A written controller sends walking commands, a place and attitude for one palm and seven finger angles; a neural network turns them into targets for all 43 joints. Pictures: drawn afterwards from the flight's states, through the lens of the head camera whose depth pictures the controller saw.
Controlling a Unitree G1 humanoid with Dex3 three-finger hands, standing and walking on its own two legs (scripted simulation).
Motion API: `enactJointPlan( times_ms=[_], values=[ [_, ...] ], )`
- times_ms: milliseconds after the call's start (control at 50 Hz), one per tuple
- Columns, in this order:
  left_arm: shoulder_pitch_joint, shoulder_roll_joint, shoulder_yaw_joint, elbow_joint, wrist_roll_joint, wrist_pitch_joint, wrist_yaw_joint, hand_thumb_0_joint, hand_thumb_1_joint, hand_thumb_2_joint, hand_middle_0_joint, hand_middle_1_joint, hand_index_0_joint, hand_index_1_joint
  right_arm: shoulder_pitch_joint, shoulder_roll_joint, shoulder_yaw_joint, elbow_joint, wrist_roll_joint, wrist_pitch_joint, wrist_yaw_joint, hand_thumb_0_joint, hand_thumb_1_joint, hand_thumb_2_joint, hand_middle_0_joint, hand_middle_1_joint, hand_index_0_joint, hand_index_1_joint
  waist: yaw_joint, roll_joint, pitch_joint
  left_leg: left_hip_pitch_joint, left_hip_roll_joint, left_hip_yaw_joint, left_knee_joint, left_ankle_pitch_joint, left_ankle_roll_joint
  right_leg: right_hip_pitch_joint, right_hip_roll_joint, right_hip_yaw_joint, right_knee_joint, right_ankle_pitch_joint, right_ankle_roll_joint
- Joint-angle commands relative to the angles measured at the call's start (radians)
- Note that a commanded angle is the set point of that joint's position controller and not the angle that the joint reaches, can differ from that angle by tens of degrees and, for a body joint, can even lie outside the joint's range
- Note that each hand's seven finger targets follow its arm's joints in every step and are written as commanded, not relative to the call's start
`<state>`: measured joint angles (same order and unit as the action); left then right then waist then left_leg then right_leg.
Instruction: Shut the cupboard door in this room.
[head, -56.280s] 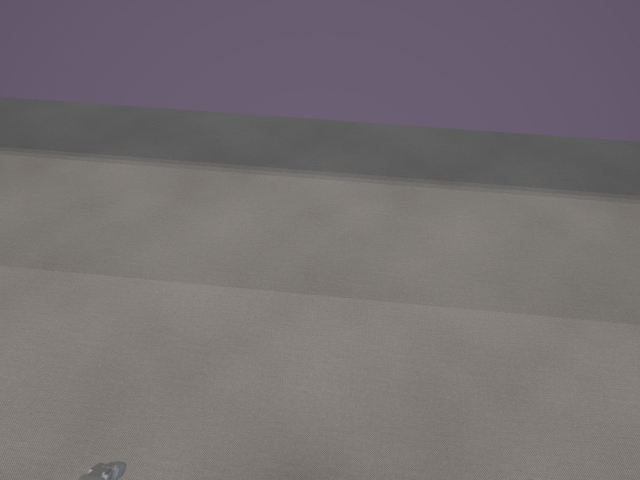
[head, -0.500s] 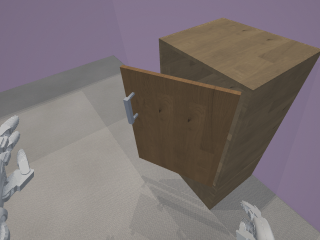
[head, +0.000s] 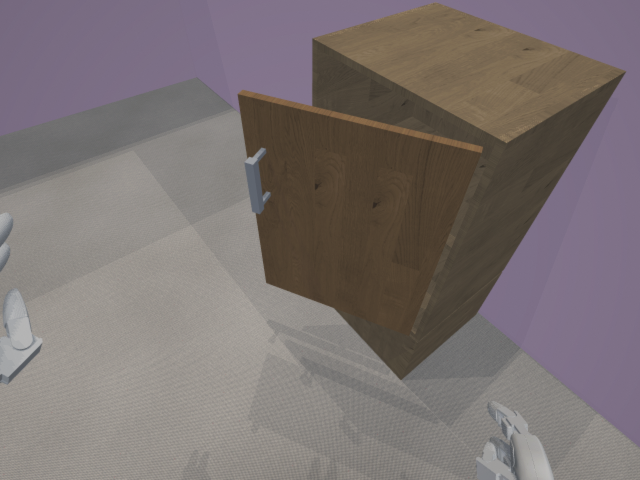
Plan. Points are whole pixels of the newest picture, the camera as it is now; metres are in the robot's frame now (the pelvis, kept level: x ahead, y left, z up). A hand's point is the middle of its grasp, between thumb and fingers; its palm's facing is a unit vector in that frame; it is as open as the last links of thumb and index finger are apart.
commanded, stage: step back with the hand held close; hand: left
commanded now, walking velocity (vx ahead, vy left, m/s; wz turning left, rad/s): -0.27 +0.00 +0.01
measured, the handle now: (259, 181) +0.67 +0.16 -0.05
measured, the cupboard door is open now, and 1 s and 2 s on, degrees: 29 29 29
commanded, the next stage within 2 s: stop stepping back and stand still in 0.80 s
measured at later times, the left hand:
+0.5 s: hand out of the picture +0.12 +0.26 +0.17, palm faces +0.44 -0.77 -0.45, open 7.4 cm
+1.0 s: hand out of the picture -0.03 +0.29 +0.19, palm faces +0.45 -0.80 -0.39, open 7.4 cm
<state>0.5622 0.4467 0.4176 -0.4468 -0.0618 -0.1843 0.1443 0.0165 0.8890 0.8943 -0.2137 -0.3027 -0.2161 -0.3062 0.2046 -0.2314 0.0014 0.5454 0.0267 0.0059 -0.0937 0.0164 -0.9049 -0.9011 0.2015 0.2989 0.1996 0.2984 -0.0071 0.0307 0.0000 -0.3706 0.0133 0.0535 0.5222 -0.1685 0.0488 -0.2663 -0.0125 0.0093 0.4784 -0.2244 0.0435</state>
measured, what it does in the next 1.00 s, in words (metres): walks backwards: right foot, then left foot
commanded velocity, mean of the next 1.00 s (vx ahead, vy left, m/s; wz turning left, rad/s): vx -0.29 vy -0.01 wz -0.04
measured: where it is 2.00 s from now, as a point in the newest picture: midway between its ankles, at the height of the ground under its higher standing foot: outside the picture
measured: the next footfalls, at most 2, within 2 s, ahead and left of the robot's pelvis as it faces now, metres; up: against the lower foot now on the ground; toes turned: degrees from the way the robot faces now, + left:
right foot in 0.60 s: -0.08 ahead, -0.14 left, +0.00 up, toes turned +7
left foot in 0.74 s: +0.01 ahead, +0.10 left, +0.00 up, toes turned +6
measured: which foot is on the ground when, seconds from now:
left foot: down 0.00-0.64, up 0.66-0.72, down 0.74-1.00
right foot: down 0.00-0.44, up 0.46-0.58, down 0.60-0.78, up 0.80-1.00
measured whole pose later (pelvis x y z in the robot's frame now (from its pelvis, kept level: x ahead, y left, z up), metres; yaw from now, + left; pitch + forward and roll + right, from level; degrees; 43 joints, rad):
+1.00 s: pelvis -0.23 +0.02 -0.01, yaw +1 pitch +2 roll -5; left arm 0.51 0.47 0.46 -0.57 -0.09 -0.23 0.14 0.02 0.89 0.89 -0.21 -0.30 -0.21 -0.31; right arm 0.16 -0.15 0.01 0.59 -0.01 -0.13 -0.03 0.02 -0.90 -0.90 0.20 0.30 0.20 0.30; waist 0.01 0.01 -0.04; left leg -0.54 0.08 0.09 0.40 -0.03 0.02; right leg -0.17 0.10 -0.07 0.61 -0.56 -0.04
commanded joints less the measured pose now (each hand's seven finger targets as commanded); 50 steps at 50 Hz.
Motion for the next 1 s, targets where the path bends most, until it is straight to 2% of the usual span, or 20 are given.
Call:
enactJointPlan(
  times_ms=[0,160,240,300,360,420,440,540,580,600,660,700,740,780,800,840,880,940,960,980],
  values=[
    [-0.057,0.189,0.171,-0.203,0.015,-0.089,0.027,0.000,0.900,0.900,-0.200,-0.300,-0.200,-0.300,-0.093,-0.153,-0.054,-0.139,-0.008,-0.087,-0.017,0.000,-0.900,-0.900,0.200,0.300,0.200,0.300,0.012,0.117,-0.090,-0.301,0.124,-0.153,-0.261,-0.433,0.044,0.291,0.054,0.003,0.098,0.093,-0.010],
    [-0.125,0.154,0.143,-0.230,0.030,-0.122,0.032,0.000,0.900,0.900,-0.200,-0.300,-0.200,-0.300,-0.068,-0.140,-0.054,-0.113,-0.016,-0.151,-0.008,0.000,-0.900,-0.900,0.200,0.300,0.200,0.300,0.006,0.094,-0.064,-0.347,0.116,-0.141,-0.169,-0.538,0.037,0.188,0.039,0.072,0.100,-0.092,-0.032],
    [-0.142,0.163,0.116,-0.224,0.018,-0.131,0.042,0.000,0.900,0.900,-0.200,-0.300,-0.200,-0.300,-0.040,-0.105,-0.048,-0.075,-0.030,-0.147,0.008,0.000,-0.900,-0.900,0.200,0.300,0.200,0.300,-0.013,-0.089,-0.030,-0.074,0.005,-0.052,0.085,-0.315,-0.038,-0.181,-0.112,0.238,-0.171,-0.270,-0.109],
    [-0.157,0.201,0.131,-0.198,0.017,-0.127,0.063,0.000,0.900,0.900,-0.200,-0.300,-0.200,-0.300,-0.033,-0.103,-0.052,-0.046,-0.034,-0.131,0.010,0.000,-0.900,-0.900,0.200,0.300,0.200,0.300,-0.021,-0.122,-0.045,0.055,-0.021,-0.034,0.166,-0.234,-0.050,-0.298,-0.151,0.218,-0.233,-0.302,-0.122],
    [-0.149,0.202,0.132,-0.222,0.012,-0.139,0.065,0.000,0.900,0.900,-0.200,-0.300,-0.200,-0.300,-0.046,-0.110,-0.047,-0.061,-0.024,-0.126,0.001,0.000,-0.900,-0.900,0.200,0.300,0.200,0.300,-0.027,-0.034,-0.035,0.022,0.033,-0.127,0.021,-0.334,-0.022,-0.295,-0.064,0.102,-0.152,-0.370,-0.075],
    [-0.094,0.204,0.183,-0.257,0.016,-0.149,0.058,0.000,0.900,0.900,-0.200,-0.300,-0.200,-0.300,-0.083,-0.133,-0.053,-0.087,-0.025,-0.140,-0.011,0.000,-0.900,-0.900,0.200,0.300,0.200,0.300,-0.002,0.246,-0.099,-0.353,0.224,-0.354,-0.353,-0.628,0.055,0.123,0.115,-0.024,0.292,-0.201,-0.027],
    [-0.109,0.225,0.206,-0.295,0.012,-0.156,0.048,0.000,0.900,0.900,-0.200,-0.300,-0.200,-0.300,-0.104,-0.121,-0.064,-0.091,-0.031,-0.148,-0.010,0.000,-0.900,-0.900,0.200,0.300,0.200,0.300,0.016,0.273,-0.142,-0.398,0.264,-0.374,-0.378,-0.598,0.071,0.204,0.135,-0.027,0.415,-0.173,-0.028],
    [0.040,0.220,0.226,-0.259,-0.028,-0.151,0.038,0.000,0.900,0.900,-0.200,-0.300,-0.200,-0.300,-0.105,-0.102,-0.068,-0.070,-0.026,-0.185,0.020,0.000,-0.900,-0.900,0.200,0.300,0.200,0.300,0.009,0.187,-0.143,-0.146,0.179,-0.156,-0.171,-0.343,-0.009,0.054,0.040,0.038,0.059,-0.241,-0.093],
    [0.009,0.234,0.219,-0.218,-0.021,-0.166,0.044,0.000,0.900,0.900,-0.200,-0.300,-0.200,-0.300,-0.070,-0.093,-0.061,-0.044,-0.039,-0.174,0.026,0.000,-0.900,-0.900,0.200,0.300,0.200,0.300,-0.014,0.003,-0.078,0.014,0.084,-0.049,0.062,-0.222,-0.072,-0.199,-0.129,0.290,-0.174,-0.186,-0.152],
    [-0.022,0.218,0.178,-0.193,-0.007,-0.156,0.048,0.000,0.900,0.900,-0.200,-0.300,-0.200,-0.300,-0.045,-0.092,-0.065,-0.015,-0.036,-0.171,0.031,0.000,-0.900,-0.900,0.200,0.300,0.200,0.300,-0.012,-0.107,-0.119,0.110,0.021,-0.003,0.200,-0.213,-0.103,-0.285,-0.213,0.343,-0.233,-0.191,-0.176],
    [-0.135,0.211,0.122,-0.236,0.018,-0.113,0.055,0.000,0.900,0.900,-0.200,-0.300,-0.200,-0.300,-0.083,-0.069,-0.053,-0.029,-0.031,-0.144,0.015,0.000,-0.900,-0.900,0.200,0.300,0.200,0.300,-0.020,-0.251,-0.065,0.087,0.011,-0.033,0.261,-0.153,-0.080,-0.272,-0.216,0.261,-0.154,0.152,-0.163],
    [-0.236,0.228,0.119,-0.273,0.023,-0.110,0.045,0.000,0.900,0.900,-0.200,-0.300,-0.200,-0.300,-0.095,-0.098,-0.045,-0.022,-0.032,-0.138,-0.007,0.000,-0.900,-0.900,0.200,0.300,0.200,0.300,-0.028,-0.070,0.000,0.106,0.042,-0.067,-0.011,0.036,-0.060,-0.272,-0.090,0.138,-0.025,0.189,-0.080],
    [-0.229,0.202,0.123,-0.268,0.017,-0.131,0.034,0.000,0.900,0.900,-0.200,-0.300,-0.200,-0.300,-0.100,-0.123,-0.052,-0.037,-0.019,-0.161,-0.013,0.000,-0.900,-0.900,0.200,0.300,0.200,0.300,0.002,0.145,-0.083,0.021,0.213,-0.191,-0.211,0.140,0.003,-0.065,0.082,0.036,0.151,0.003,-0.022],
    [-0.205,0.211,0.189,-0.268,0.019,-0.155,0.020,0.000,0.900,0.900,-0.200,-0.300,-0.200,-0.300,-0.101,-0.153,-0.076,-0.050,-0.035,-0.191,0.002,0.000,-0.900,-0.900,0.200,0.300,0.200,0.300,0.004,0.329,-0.158,-0.257,0.377,-0.391,-0.478,-0.588,0.067,0.174,0.150,0.020,0.506,-0.262,-0.020],
    [-0.181,0.224,0.205,-0.280,0.015,-0.148,0.015,0.000,0.900,0.900,-0.200,-0.300,-0.200,-0.300,-0.116,-0.143,-0.073,-0.050,-0.051,-0.187,0.009,0.000,-0.900,-0.900,0.200,0.300,0.200,0.300,0.010,0.303,-0.149,-0.281,0.373,-0.402,-0.470,-0.566,0.070,0.158,0.143,0.034,0.573,-0.264,-0.032],
    [-0.152,0.177,0.155,-0.328,-0.010,-0.134,0.008,0.000,0.900,0.900,-0.200,-0.300,-0.200,-0.300,-0.135,-0.113,-0.076,-0.060,-0.041,-0.183,0.033,0.000,-0.900,-0.900,0.200,0.300,0.200,0.300,0.030,0.198,-0.203,-0.119,0.301,-0.229,-0.379,-0.386,0.025,0.084,0.130,-0.027,0.516,-0.306,-0.053],
    [-0.096,0.154,0.132,-0.324,-0.032,-0.113,0.012,0.000,0.900,0.900,-0.200,-0.300,-0.200,-0.300,-0.126,-0.099,-0.068,-0.060,-0.035,-0.178,0.047,0.000,-0.900,-0.900,0.200,0.300,0.200,0.300,0.028,0.268,-0.210,-0.084,0.252,-0.137,-0.384,-0.367,-0.024,0.102,0.138,-0.093,0.372,-0.351,-0.067],
    [-0.040,0.165,0.136,-0.327,-0.040,-0.095,0.007,0.000,0.900,0.900,-0.200,-0.300,-0.200,-0.300,-0.075,-0.091,-0.051,-0.074,-0.040,-0.170,0.050,0.000,-0.900,-0.900,0.200,0.300,0.200,0.300,0.019,0.244,-0.176,-0.017,0.159,-0.059,-0.349,-0.420,-0.121,0.147,0.149,-0.143,-0.002,-0.351,-0.086],
    [-0.032,0.184,0.149,-0.323,-0.033,-0.086,0.008,0.000,0.900,0.900,-0.200,-0.300,-0.200,-0.300,-0.051,-0.086,-0.051,-0.067,-0.040,-0.160,0.048,0.000,-0.900,-0.900,0.200,0.300,0.200,0.300,0.009,0.129,-0.155,0.045,0.080,0.024,-0.187,-0.367,-0.149,0.068,0.075,-0.069,-0.157,-0.352,-0.115],
    [-0.040,0.221,0.172,-0.326,-0.023,-0.079,0.015,0.000,0.900,0.900,-0.200,-0.300,-0.200,-0.300,-0.043,-0.084,-0.053,-0.058,-0.039,-0.142,0.045,0.000,-0.900,-0.900,0.200,0.300,0.200,0.300,0.005,-0.090,-0.116,0.143,0.006,0.076,0.182,-0.243,-0.150,-0.178,-0.121,0.180,-0.303,-0.421,-0.189]
  ],
)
